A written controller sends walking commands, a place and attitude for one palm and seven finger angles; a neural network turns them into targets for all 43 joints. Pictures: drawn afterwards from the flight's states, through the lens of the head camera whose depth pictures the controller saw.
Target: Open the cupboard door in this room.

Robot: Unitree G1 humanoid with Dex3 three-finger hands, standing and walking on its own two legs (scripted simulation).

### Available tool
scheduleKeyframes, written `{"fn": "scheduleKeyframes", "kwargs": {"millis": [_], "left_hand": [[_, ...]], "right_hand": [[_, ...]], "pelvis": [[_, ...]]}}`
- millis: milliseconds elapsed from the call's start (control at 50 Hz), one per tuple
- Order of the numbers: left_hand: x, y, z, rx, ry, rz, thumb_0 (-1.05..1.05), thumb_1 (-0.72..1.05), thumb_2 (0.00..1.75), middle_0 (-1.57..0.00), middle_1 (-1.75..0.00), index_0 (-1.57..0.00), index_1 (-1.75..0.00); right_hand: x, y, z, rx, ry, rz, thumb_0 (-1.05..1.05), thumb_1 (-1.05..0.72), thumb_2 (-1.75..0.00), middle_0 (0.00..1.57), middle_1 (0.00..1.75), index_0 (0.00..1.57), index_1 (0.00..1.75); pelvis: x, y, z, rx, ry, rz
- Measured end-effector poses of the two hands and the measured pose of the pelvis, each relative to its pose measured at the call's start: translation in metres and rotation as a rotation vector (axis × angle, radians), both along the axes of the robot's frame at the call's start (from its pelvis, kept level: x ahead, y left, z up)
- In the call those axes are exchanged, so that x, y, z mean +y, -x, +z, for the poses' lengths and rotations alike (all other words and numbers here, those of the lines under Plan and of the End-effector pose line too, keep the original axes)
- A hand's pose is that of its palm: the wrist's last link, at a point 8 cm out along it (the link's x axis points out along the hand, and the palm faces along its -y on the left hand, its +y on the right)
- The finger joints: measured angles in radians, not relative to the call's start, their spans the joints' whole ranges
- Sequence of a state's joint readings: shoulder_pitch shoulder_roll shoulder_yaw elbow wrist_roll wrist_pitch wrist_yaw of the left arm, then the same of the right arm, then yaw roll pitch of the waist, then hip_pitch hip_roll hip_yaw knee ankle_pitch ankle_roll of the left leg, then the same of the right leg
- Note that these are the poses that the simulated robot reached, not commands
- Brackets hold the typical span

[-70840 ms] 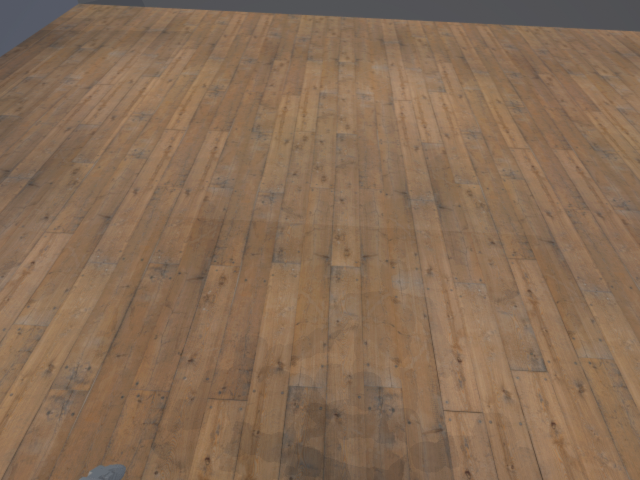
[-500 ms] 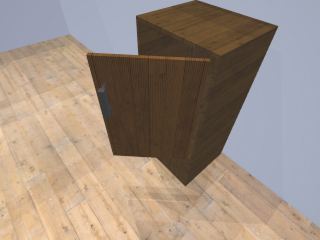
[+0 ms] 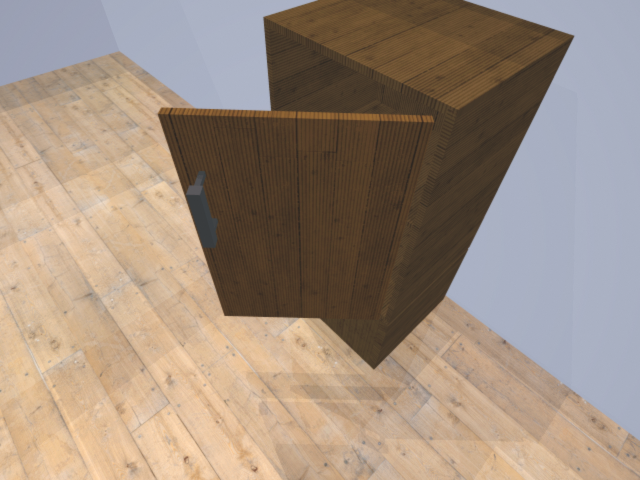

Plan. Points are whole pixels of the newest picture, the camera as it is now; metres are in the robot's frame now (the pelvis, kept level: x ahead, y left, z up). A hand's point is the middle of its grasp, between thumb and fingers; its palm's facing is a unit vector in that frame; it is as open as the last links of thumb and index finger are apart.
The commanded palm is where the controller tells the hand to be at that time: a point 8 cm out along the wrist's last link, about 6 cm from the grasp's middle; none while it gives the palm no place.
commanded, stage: come to a stop and stand still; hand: left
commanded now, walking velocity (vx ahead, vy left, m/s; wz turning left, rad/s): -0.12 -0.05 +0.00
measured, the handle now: (205, 210) +0.53 +0.23 -0.01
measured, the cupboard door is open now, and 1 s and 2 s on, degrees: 46 46 46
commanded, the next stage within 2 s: look again from close up in 0.66 s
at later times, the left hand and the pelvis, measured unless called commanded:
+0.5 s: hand out of the picture -0.02 +0.15 -0.17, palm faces +0.03 -0.98 -0.20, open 7.3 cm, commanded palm none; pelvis -0.03 -0.03 +0.00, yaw +0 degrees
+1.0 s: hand out of the picture -0.04 +0.16 -0.17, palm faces +0.03 -0.98 -0.20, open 7.4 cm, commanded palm none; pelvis -0.03 -0.01 +0.00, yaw +0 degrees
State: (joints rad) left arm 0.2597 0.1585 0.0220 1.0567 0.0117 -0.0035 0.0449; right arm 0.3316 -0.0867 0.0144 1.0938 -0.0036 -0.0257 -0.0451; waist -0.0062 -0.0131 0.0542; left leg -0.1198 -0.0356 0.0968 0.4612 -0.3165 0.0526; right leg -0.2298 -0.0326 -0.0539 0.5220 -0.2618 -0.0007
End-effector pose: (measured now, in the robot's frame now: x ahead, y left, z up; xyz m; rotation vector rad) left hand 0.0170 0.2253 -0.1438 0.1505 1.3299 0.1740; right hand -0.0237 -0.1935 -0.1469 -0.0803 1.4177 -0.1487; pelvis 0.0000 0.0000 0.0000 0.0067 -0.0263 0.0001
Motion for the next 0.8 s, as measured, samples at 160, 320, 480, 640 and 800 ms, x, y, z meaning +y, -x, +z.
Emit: {"fn": "scheduleKeyframes", "kwargs": {"millis": [160, 320, 480, 640, 800], "left_hand": [[-0.005, -0.02, 0.005, -0.067, -0.021, -0.026, 0.01, 0.92, 0.9, -0.2, -0.3, -0.2, -0.3], [-0.016, -0.005, 0.007, -0.079, -0.015, -0.038, 0.0, 0.94, 0.9, -0.2, -0.3, -0.2, -0.3], [-0.025, 0.033, 0.005, -0.016, 0.005, -0.014, 0.0, 0.94, 0.9, -0.2, -0.3, -0.2, -0.3], [-0.044, 0.072, 0.001, 0.076, 0.054, 0.012, 0.0, 0.91, 0.9, -0.2, -0.3, -0.2, -0.3], [-0.046, 0.09, -0.004, 0.113, 0.063, 0.003, 0.01, 0.9, 0.9, -0.2, -0.3, -0.2, -0.3]], "right_hand": [[-0.024, -0.006, -0.003, -0.028, 0.032, -0.005, 0.02, -0.93, -0.89, 0.2, 0.3, 0.2, 0.3], [-0.044, -0.005, 0.002, -0.07, 0.042, 0.009, 0.01, -0.93, -0.9, 0.2, 0.3, 0.2, 0.3], [-0.045, 0.017, 0.006, -0.025, 0.023, 0.029, 0.0, -0.92, -0.9, 0.2, 0.3, 0.2, 0.3], [-0.036, 0.043, 0.006, 0.041, 0.002, 0.021, 0.0, -0.91, -0.9, 0.2, 0.3, 0.2, 0.3], [-0.027, 0.044, -0.003, 0.008, -0.014, 0.011, 0.0, -0.91, -0.9, 0.2, 0.3, 0.2, 0.3]], "pelvis": [[-0.007, 0.013, -0.002, -0.004, -0.01, -0.012], [-0.018, 0.028, 0.0, -0.004, -0.006, -0.013], [-0.026, 0.033, 0.004, 0.0, 0.0, -0.003], [-0.026, 0.035, 0.006, -0.003, 0.002, -0.001], [-0.018, 0.037, -0.002, 0.005, 0.012, 0.004]]}}
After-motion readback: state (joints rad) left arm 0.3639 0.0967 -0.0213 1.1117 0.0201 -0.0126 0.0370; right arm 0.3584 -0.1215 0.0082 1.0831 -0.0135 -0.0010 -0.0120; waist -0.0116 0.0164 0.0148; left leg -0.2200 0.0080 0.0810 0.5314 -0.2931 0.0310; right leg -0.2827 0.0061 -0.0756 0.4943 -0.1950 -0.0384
